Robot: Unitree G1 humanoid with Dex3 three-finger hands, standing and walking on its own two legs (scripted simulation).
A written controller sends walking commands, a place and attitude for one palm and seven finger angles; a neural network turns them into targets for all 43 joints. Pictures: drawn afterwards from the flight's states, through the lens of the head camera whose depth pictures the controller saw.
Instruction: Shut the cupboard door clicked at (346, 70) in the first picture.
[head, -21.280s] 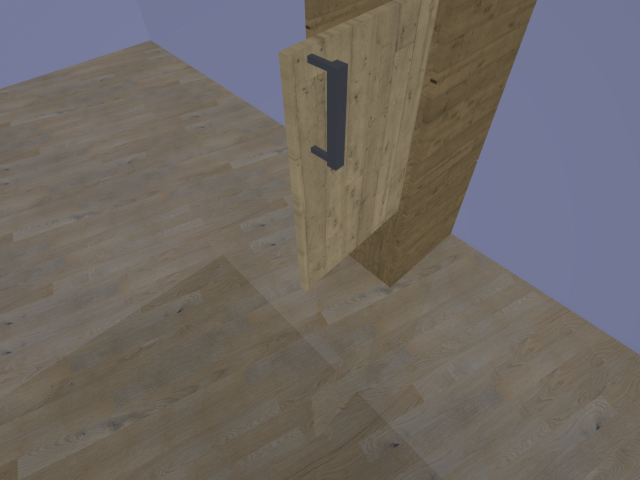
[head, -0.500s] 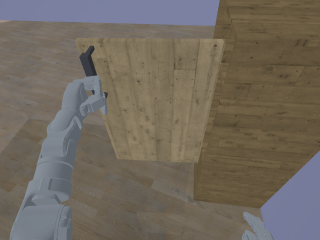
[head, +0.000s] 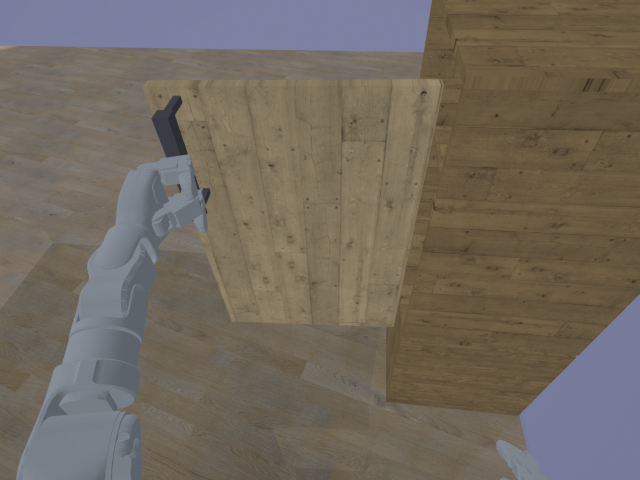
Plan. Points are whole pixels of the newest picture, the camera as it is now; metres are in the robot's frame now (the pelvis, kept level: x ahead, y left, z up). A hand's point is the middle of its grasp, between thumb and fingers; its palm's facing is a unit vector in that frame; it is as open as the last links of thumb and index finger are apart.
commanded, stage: push the door shut along its arc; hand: left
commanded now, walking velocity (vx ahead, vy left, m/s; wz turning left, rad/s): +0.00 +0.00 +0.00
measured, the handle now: (187, 162) +0.50 +0.21 +0.15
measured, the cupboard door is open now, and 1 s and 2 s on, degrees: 93 83 65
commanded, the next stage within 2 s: pull the fist back off the door in 1.86 s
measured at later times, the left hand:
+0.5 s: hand (211, 175) +0.45 +0.16 +0.16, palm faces -0.12 -0.99 -0.01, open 3.1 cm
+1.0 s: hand (242, 148) +0.51 +0.13 +0.17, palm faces -0.25 -0.97 +0.00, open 3.1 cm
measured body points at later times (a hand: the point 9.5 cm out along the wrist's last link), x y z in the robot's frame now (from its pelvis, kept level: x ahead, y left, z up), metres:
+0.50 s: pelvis -0.01 +0.01 -0.01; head +0.03 +0.00 +0.44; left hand +0.45 +0.22 +0.17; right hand +0.05 -0.26 -0.13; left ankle +0.01 +0.12 -0.74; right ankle -0.02 -0.10 -0.74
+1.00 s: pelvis +0.00 +0.02 -0.01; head +0.07 +0.01 +0.43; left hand +0.52 +0.19 +0.17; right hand -0.02 -0.26 -0.13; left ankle +0.01 +0.12 -0.74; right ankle -0.02 -0.10 -0.74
